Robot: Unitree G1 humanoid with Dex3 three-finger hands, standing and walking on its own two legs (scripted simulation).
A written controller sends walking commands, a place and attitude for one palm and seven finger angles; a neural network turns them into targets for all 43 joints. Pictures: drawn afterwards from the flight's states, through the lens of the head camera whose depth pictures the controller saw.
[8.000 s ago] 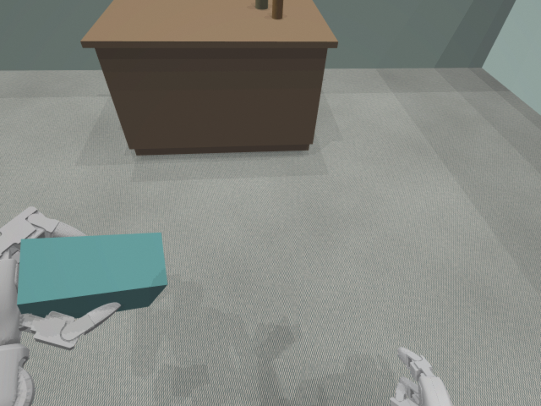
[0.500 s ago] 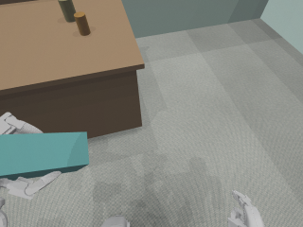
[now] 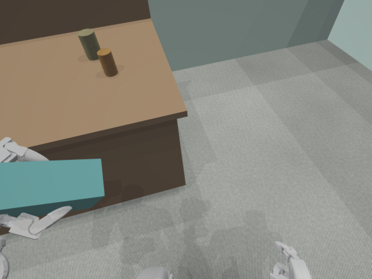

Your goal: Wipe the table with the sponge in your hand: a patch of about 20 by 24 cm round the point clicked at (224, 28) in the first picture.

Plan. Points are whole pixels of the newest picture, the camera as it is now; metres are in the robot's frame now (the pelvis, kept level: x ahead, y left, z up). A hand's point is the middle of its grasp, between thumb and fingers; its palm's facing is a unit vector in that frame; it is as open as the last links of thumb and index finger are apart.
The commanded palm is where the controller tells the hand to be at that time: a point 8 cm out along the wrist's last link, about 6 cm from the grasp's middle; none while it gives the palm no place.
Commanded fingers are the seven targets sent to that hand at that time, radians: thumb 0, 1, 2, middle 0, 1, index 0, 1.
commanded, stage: take the last steps up to it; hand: left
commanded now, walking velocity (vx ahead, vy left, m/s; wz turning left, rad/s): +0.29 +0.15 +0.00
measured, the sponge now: (68, 187) +0.23 +0.21 +0.15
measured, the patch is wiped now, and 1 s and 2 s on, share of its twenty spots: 0.00 0.00 0.00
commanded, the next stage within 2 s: come to a stop and stand still in 0.62 s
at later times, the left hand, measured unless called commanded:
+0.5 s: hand (21, 129) +0.32 +0.31 +0.19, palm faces +0.37 -0.82 -0.43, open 10.2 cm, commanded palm +0.26 +0.36 +0.19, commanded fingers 0.00 0.10 1.30 -1.20 -1.60 -1.20 -1.60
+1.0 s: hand (29, 113) +0.37 +0.33 +0.18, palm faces +0.32 -0.84 -0.45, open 10.2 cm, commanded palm +0.32 +0.39 +0.19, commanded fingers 0.00 0.10 1.30 -1.20 -1.60 -1.20 -1.60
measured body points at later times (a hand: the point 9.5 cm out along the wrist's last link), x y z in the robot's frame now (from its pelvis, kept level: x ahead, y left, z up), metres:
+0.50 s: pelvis +0.10 +0.08 +0.00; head +0.13 +0.09 +0.45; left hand +0.30 +0.36 +0.21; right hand +0.26 -0.13 -0.09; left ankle +0.11 +0.19 -0.73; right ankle +0.09 -0.02 -0.68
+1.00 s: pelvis +0.15 +0.12 +0.00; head +0.19 +0.11 +0.45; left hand +0.35 +0.37 +0.21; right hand +0.32 -0.16 -0.07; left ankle +0.19 +0.25 -0.73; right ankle +0.14 +0.01 -0.73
